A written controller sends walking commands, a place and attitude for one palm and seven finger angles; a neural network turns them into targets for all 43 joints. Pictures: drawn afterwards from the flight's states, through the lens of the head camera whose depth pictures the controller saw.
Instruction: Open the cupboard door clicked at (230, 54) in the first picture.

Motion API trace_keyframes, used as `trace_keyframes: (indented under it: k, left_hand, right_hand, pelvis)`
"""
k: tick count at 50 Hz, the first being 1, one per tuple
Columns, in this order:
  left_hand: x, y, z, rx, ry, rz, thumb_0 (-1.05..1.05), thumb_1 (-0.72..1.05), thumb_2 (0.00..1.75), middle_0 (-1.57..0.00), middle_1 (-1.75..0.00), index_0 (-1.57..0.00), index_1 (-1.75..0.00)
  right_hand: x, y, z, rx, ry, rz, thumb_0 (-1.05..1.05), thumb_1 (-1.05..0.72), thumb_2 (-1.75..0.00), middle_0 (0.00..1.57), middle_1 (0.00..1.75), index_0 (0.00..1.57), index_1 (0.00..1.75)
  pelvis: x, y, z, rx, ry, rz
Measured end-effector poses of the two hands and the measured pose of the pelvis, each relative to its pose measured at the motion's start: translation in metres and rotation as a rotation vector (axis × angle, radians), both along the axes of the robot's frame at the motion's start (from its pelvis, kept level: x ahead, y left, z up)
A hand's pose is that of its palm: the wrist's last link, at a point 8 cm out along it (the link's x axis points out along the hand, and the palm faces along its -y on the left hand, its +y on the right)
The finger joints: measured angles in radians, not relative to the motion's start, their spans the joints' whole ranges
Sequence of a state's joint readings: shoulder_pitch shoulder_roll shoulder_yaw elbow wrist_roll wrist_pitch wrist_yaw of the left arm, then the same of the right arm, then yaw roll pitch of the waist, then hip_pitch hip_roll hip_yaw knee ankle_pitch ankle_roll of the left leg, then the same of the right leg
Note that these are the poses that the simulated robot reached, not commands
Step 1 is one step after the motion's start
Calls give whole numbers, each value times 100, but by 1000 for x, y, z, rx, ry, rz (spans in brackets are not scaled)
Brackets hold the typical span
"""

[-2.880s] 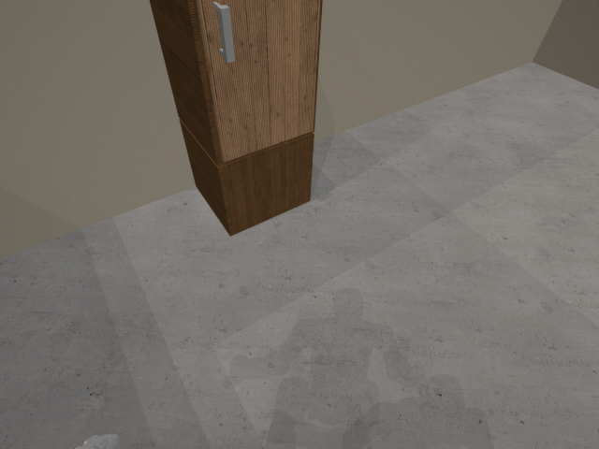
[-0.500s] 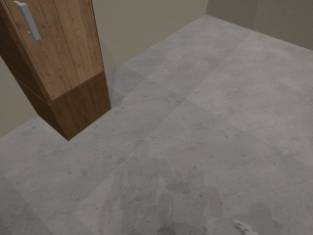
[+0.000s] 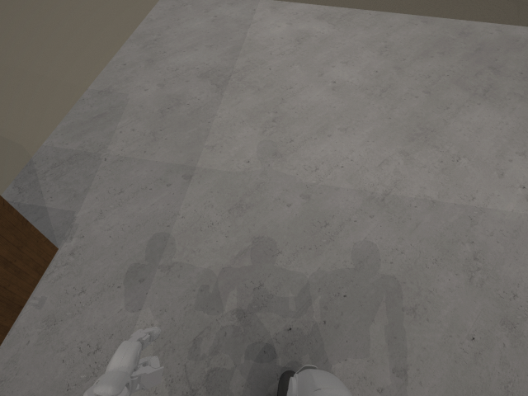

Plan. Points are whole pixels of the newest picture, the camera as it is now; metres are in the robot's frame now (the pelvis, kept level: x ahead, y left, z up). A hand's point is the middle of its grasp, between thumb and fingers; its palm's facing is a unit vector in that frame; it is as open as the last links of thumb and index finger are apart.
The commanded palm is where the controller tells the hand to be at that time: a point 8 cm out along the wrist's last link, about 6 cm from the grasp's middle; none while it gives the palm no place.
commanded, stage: walk to a spot facing it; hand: left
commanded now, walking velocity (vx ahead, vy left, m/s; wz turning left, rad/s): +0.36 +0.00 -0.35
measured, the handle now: out of the picture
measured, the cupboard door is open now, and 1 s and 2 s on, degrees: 0 0 0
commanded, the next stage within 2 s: turn to face it in 0.80 s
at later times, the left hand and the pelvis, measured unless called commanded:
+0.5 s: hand (135, 353) +0.22 +0.23 -0.18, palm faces -0.06 -0.98 -0.18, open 7.3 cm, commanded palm none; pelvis +0.21 +0.03 +0.00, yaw -9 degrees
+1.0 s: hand (218, 193) +0.57 +0.09 -0.17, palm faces -0.42 -0.88 -0.22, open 7.4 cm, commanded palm none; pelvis +0.38 -0.03 -0.01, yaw -23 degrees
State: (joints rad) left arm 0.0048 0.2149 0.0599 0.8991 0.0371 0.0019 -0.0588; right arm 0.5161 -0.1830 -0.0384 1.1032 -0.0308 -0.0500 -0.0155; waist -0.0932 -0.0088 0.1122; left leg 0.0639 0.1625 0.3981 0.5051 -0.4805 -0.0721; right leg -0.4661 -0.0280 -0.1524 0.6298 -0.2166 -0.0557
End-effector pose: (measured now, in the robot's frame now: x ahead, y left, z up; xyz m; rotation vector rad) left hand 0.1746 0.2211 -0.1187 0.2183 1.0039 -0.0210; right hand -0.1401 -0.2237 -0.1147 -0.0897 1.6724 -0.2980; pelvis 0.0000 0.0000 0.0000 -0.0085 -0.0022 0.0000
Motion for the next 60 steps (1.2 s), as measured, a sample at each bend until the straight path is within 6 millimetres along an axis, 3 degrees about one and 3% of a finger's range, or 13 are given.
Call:
trace_keyframes:
  k: [2,4,8,12,16,21,24,28,36,43,48,52,60]
  left_hand:
    - [25,-14,-7,-3,-35,-14,1,91,90,-20,-30,-19,-30]
    - [33,-22,-9,-7,-19,-13,0,91,90,-20,-30,-20,-30]
    - [23,-25,-7,9,94,-4,0,91,90,-20,-30,-20,-30]
    - [27,0,2,63,128,55,-3,96,90,-21,-30,-20,-30]
    - [30,21,2,79,180,82,-2,95,90,-20,-30,-20,-30]
    - [31,43,-13,55,265,132,-1,93,90,-20,-30,-20,-30]
    - [38,54,-28,39,340,134,0,92,90,-20,-30,-20,-30]
    - [70,57,-24,26,396,82,1,92,90,-20,-30,-19,-30]
    - [180,36,-12,4,345,-18,1,91,90,-20,-30,-19,-30]
    - [299,-12,-12,32,270,-172,1,92,90,-20,-30,-19,-30]
    - [386,-65,-18,67,143,-290,1,92,90,-20,-30,-19,-30]
    - [422,-94,-13,72,58,-306,0,92,90,-20,-30,-19,-30]
    - [433,-117,1,11,49,-266,0,91,90,-20,-30,-20,-30]
  right_hand:
    - [12,-1,-8,22,27,-34,0,-91,-90,20,30,20,30]
    - [40,-4,-14,23,-2,-49,1,-91,-90,20,30,20,30]
    - [131,-13,-16,9,-180,-28,1,-91,-90,20,30,20,30]
    - [225,-16,-11,3,-370,17,1,-91,-90,20,30,20,30]
    - [306,-15,-2,-10,-495,68,0,-92,-90,20,30,20,30]
    - [390,-4,9,-41,-587,138,0,-92,-90,20,30,20,30]
    - [425,4,11,-77,-633,150,0,-92,-90,20,30,20,30]
    - [429,16,18,-98,-611,86,0,-91,-90,20,30,21,30]
    - [384,26,16,-112,-386,-102,-1,-94,-90,20,30,21,30]
    - [349,40,3,-55,-192,-278,0,-92,-90,20,30,20,30]
    - [344,36,-20,6,-97,-388,0,-91,-90,20,30,20,30]
    - [372,16,-34,20,-104,-394,1,-91,-90,20,30,20,30]
    - [478,-23,-24,-10,-312,-281,0,-91,-90,20,30,20,30]
  pelvis:
    - [20,-10,-9,14,-5,-15]
    - [35,-14,-8,11,-18,-29]
    - [66,-15,6,3,-20,-67]
    - [96,-12,14,-5,-7,-86]
    - [128,-3,16,-17,-5,-102]
    - [176,16,10,-34,-15,-115]
    - [203,29,3,-22,-25,-148]
    - [233,38,11,-19,-30,-196]
    - [293,35,24,-13,-11,-284]
    - [339,10,17,-8,-6,-362]
    - [373,-24,-4,10,-6,-401]
    - [389,-39,-8,1,-16,-402]
    - [415,-44,8,-13,-18,-331]
